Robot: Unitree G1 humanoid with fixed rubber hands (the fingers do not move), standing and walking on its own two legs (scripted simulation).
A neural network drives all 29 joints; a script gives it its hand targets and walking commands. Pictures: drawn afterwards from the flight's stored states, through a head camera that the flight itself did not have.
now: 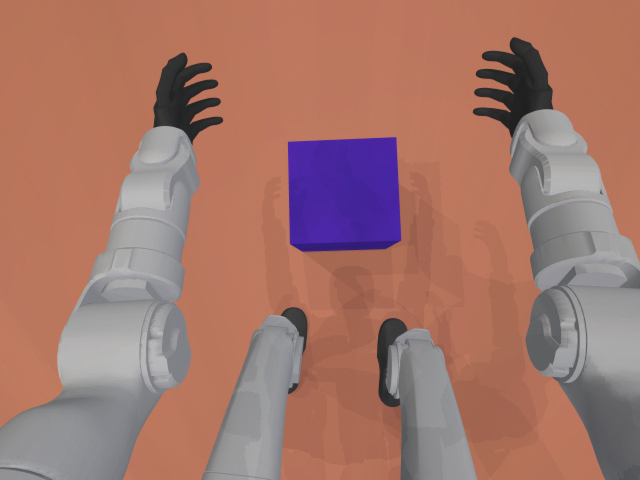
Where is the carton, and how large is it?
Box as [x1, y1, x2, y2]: [288, 137, 400, 251]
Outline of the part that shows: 395,137 288,142 290,243 302,251 386,248 400,240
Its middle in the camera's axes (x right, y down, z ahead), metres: +0.05 -0.08 +0.87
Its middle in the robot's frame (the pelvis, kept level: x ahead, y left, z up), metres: +0.49 +0.03 -0.51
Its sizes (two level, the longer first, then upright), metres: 0.210 0.200 0.250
